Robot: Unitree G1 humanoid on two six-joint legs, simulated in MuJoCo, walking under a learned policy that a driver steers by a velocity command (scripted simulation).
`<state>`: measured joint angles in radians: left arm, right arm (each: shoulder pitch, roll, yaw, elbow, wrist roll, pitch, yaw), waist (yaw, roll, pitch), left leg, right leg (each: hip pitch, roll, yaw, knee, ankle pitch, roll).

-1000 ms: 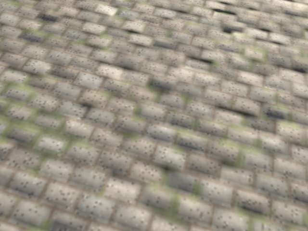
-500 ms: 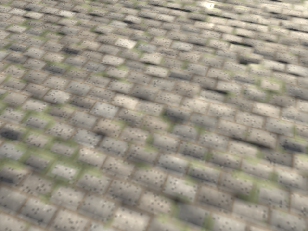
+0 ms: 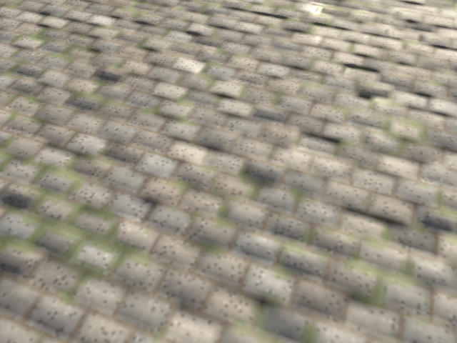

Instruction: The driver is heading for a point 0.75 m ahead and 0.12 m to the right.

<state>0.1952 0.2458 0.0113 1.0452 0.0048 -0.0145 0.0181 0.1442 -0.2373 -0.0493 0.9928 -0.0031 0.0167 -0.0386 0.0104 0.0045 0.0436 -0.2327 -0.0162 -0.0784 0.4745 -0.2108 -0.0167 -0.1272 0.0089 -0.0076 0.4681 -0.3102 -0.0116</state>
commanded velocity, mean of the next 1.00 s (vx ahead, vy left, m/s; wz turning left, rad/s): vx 0.34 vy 0.00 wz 0.00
